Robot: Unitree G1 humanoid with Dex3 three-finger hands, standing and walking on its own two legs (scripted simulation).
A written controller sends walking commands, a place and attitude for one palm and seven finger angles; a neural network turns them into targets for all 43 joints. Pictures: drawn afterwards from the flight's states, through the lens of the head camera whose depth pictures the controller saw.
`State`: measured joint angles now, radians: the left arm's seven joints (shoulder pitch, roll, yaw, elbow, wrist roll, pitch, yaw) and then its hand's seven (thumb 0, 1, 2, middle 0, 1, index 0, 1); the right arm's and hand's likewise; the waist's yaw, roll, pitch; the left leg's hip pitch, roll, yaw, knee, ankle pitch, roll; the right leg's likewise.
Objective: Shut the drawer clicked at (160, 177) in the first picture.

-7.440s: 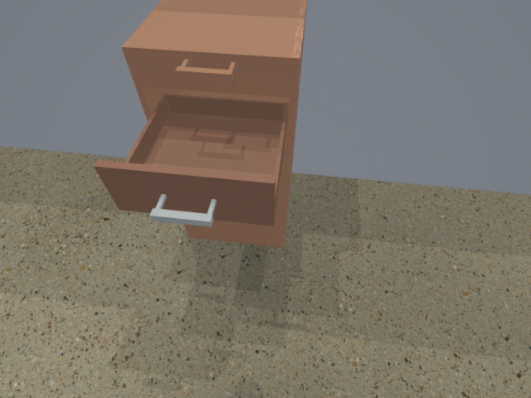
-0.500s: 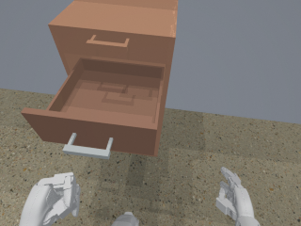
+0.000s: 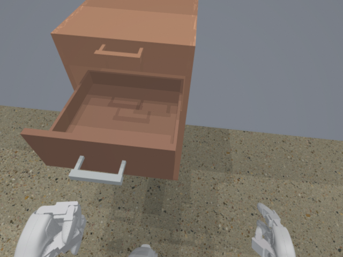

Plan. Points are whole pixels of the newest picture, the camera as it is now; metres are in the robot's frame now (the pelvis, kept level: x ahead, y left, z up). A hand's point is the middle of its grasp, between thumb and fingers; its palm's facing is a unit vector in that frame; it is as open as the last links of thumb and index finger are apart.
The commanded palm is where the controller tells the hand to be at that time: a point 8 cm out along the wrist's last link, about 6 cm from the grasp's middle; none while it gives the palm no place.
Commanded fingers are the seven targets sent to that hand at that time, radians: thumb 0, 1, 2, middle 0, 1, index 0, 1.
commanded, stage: raise the hand and make a fist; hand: left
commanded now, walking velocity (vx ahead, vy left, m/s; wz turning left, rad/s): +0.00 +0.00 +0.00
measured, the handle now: (99, 169) +0.33 +0.21 -0.02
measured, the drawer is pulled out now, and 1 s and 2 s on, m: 0.30 0.30 0.30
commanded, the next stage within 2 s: bring the fist close to the handle in 0.10 s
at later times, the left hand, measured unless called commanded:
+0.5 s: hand (89, 224) +0.18 +0.18 +0.05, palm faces -0.03 -1.00 -0.06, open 3.3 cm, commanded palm +0.16 +0.23 +0.05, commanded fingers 0.00 0.90 0.90 -1.40 -1.60 -1.40 -1.60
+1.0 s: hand (102, 212) +0.22 +0.17 +0.00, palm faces -0.06 -1.00 -0.04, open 3.3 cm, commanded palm +0.20 +0.23 +0.00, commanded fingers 0.00 0.90 0.90 -1.40 -1.60 -1.40 -1.60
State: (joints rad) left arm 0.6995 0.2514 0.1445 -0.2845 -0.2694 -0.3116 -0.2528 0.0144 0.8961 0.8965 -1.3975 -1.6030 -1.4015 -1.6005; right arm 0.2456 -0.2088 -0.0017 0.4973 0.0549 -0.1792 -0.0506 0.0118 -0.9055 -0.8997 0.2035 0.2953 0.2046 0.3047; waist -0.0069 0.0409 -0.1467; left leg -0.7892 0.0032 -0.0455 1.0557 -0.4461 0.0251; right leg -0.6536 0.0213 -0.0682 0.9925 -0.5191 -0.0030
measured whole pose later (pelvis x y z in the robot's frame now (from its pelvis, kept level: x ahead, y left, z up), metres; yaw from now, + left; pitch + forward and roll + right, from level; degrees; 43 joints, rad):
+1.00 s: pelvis +0.00 -0.01 -0.04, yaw -1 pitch +18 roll -3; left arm 0.41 0.24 0.16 -0.01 -0.26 -0.41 -0.27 0.01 0.90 0.90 -1.40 -1.60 -1.40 -1.60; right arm 0.20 -0.22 0.00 0.53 0.02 -0.15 -0.05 0.01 -0.91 -0.90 0.20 0.30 0.21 0.30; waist -0.02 0.03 -0.18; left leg -1.06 0.02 -0.05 1.25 -0.51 0.01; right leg -0.93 0.03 -0.07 1.21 -0.60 -0.02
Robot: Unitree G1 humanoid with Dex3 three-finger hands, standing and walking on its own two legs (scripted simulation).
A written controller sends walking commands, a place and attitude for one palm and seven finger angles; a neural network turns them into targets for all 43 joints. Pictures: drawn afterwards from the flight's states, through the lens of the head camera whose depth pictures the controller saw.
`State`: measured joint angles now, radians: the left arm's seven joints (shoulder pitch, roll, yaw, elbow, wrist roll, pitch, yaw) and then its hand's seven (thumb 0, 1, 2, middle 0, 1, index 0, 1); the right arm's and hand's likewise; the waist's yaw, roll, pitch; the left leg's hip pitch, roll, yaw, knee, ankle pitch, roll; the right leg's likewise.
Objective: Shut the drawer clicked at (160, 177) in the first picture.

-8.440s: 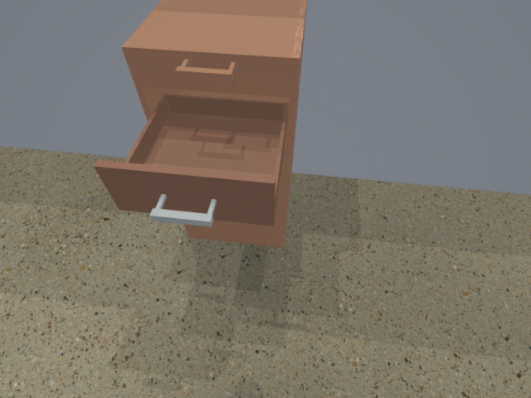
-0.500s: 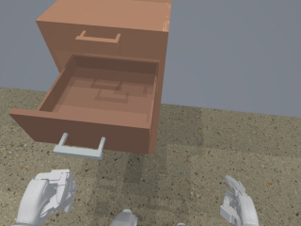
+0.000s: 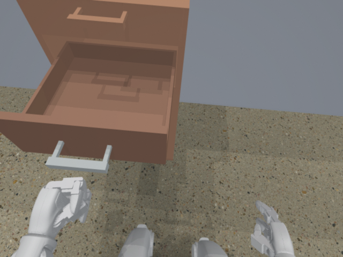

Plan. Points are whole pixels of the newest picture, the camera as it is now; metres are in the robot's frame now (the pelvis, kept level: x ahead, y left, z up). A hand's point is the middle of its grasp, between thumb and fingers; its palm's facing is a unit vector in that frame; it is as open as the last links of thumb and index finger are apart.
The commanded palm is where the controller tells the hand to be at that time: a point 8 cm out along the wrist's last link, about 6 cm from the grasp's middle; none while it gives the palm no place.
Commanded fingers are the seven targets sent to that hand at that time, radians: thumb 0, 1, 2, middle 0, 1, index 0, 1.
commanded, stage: bring the fist close to the handle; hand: left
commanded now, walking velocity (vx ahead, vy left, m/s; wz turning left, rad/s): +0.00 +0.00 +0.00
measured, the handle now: (81, 156) +0.33 +0.23 +0.02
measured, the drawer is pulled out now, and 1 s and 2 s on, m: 0.30 0.30 0.19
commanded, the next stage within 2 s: push the drawer shut in 0.60 s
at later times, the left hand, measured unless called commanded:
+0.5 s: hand (90, 200) +0.24 +0.19 +0.02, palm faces -0.03 -1.00 -0.05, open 3.3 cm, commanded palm +0.22 +0.24 +0.02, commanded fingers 0.00 0.90 0.90 -1.40 -1.60 -1.40 -1.60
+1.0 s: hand (92, 191) +0.25 +0.19 +0.02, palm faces -0.05 -1.00 -0.06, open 3.2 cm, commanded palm +0.25 +0.24 +0.02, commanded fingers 0.00 0.90 0.90 -1.40 -1.60 -1.40 -1.60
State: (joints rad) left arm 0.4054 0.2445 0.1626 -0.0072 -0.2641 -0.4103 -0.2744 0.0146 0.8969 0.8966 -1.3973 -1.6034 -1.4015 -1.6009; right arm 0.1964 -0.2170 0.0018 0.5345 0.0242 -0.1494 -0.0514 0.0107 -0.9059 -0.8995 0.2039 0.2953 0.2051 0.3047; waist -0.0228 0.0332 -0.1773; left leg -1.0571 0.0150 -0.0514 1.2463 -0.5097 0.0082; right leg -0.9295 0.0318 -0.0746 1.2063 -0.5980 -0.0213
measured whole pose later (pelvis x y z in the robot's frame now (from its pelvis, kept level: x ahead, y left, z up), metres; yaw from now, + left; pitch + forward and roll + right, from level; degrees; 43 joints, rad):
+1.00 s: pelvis -0.01 +0.00 -0.02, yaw -1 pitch +21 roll -4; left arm 0.24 0.28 0.17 0.08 -0.26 -0.41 -0.26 0.01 0.89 0.91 -1.40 -1.60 -1.40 -1.60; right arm 0.19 -0.24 0.02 0.52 0.02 -0.09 -0.04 0.01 -0.91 -0.90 0.20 0.30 0.21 0.30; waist -0.03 0.04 -0.19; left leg -1.18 0.02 -0.06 1.34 -0.53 0.00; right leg -1.05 0.04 -0.09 1.30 -0.62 -0.03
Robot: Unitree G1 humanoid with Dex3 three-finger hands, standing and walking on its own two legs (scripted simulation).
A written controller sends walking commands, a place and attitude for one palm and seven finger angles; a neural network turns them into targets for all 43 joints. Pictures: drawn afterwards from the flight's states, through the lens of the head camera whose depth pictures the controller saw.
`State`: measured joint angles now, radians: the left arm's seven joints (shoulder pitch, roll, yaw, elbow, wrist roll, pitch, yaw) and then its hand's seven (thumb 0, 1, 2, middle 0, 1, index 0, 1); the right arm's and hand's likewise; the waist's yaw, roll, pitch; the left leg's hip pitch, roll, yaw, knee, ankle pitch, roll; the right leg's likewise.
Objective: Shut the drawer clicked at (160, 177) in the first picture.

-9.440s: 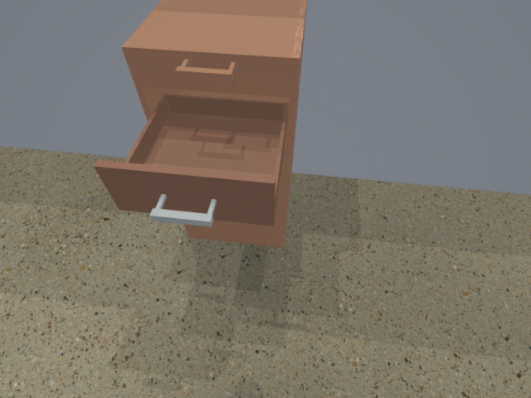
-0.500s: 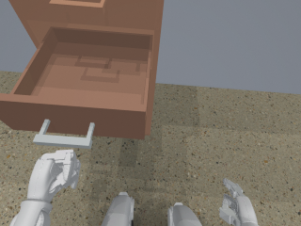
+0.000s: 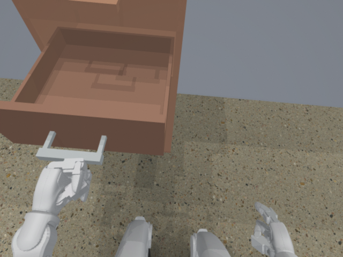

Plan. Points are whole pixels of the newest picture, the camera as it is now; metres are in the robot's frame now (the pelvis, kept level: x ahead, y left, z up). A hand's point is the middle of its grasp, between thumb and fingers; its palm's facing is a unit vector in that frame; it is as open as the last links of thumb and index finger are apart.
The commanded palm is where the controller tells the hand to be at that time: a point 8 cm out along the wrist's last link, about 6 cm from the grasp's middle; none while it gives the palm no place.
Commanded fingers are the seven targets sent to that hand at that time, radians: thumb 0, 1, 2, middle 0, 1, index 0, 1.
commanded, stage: push the drawer shut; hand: left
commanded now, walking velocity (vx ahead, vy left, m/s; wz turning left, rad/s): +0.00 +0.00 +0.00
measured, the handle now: (74, 147) +0.34 +0.24 +0.04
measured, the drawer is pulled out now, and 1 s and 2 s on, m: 0.30 0.19 0.07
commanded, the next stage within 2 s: none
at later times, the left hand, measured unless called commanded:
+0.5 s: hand (88, 164) +0.31 +0.20 +0.03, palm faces -0.05 -1.00 -0.05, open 2.9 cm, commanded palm +0.32 +0.24 +0.04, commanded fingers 0.00 0.90 0.90 -1.40 -1.60 -1.40 -1.60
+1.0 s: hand (96, 136) +0.38 +0.20 +0.03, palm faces -0.04 -1.00 -0.04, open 2.8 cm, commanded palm +0.38 +0.24 +0.04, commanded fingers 0.00 0.90 0.90 -1.40 -1.60 -1.40 -1.60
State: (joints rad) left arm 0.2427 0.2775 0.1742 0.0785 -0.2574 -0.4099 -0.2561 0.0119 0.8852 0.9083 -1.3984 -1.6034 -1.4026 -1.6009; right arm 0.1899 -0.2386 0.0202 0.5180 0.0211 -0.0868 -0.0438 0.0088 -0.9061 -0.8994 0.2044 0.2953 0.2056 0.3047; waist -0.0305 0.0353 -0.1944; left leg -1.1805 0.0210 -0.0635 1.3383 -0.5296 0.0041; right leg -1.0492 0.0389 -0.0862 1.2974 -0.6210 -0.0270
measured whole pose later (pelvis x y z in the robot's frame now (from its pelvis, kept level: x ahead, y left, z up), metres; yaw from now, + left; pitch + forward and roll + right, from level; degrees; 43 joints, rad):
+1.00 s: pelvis -0.01 +0.01 +0.00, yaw +0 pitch +22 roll -4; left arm -0.36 0.32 0.22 0.64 -0.18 -0.43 -0.24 -0.04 0.75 0.92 -1.40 -1.60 -1.40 -1.60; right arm 0.25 -0.26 0.03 0.62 0.01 -0.04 -0.04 0.01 -0.91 -0.90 0.20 0.30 0.21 0.30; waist -0.06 0.02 -0.16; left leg -1.20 0.01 -0.04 1.29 -0.48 0.02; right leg -1.08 0.03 -0.06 1.26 -0.57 -0.01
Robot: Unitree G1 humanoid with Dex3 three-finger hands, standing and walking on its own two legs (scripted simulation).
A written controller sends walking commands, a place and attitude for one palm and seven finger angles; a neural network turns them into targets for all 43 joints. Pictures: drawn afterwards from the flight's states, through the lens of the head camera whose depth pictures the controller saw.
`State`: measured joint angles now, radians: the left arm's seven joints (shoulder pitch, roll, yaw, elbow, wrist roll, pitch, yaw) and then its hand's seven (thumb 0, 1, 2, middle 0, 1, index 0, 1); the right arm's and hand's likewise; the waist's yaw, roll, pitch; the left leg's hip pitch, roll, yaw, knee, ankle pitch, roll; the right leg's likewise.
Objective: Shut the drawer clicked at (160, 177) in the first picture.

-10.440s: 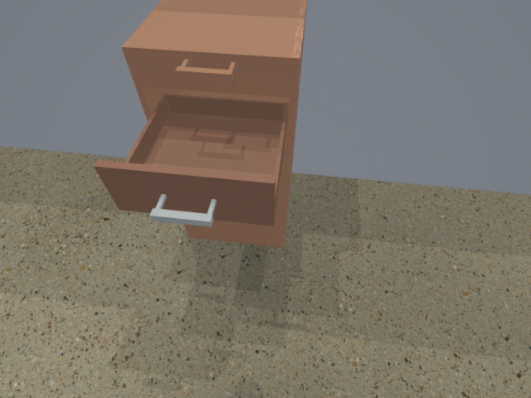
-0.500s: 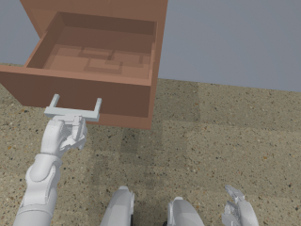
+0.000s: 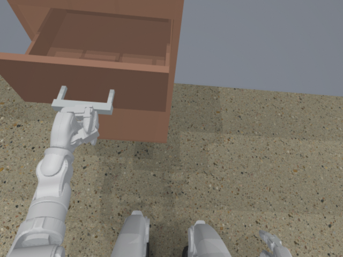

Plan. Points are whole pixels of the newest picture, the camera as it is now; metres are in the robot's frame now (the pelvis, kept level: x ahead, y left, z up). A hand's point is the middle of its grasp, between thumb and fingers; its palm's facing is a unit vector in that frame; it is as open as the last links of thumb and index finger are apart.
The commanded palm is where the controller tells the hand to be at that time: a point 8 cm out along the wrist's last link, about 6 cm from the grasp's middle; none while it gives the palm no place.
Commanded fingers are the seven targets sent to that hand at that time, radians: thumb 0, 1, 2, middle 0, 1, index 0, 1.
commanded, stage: push the drawer shut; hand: left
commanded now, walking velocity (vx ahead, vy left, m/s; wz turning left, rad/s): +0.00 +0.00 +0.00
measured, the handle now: (85, 99) +0.46 +0.22 +0.03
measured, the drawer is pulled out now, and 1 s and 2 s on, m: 0.19 0.07 0.00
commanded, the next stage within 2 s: pull the fist back off the drawer in 1.84 s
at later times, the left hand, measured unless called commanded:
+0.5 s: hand (100, 107) +0.45 +0.19 +0.03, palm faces -0.03 -1.00 -0.04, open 2.9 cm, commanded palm +0.45 +0.23 +0.04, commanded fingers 0.00 0.90 0.90 -1.40 -1.60 -1.40 -1.60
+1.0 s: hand (105, 88) +0.50 +0.19 +0.03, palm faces -0.03 -1.00 -0.03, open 3.1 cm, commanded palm +0.51 +0.21 +0.04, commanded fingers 0.00 0.90 0.90 -1.40 -1.60 -1.40 -1.60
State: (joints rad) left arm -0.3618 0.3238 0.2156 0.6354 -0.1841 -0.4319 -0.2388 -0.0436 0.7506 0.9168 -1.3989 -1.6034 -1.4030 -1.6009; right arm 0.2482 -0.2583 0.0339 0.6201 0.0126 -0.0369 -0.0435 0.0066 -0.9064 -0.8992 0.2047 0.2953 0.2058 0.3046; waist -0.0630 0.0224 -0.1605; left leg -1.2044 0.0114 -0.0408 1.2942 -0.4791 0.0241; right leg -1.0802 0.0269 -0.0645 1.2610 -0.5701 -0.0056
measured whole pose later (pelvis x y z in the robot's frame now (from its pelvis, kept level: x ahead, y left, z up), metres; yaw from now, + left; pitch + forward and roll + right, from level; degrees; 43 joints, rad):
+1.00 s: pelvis -0.01 +0.00 -0.02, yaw -2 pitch +27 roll -6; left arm -0.87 0.51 0.36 1.12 -0.09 -0.44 -0.26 0.00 0.75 0.92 -1.40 -1.60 -1.40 -1.60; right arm 0.31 -0.26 0.05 0.66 -0.02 0.03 -0.01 0.00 -0.91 -0.90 0.20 0.30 0.21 0.30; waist -0.16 0.04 -0.15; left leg -1.36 0.04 -0.06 1.37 -0.49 0.02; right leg -1.23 0.05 -0.08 1.32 -0.57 -0.01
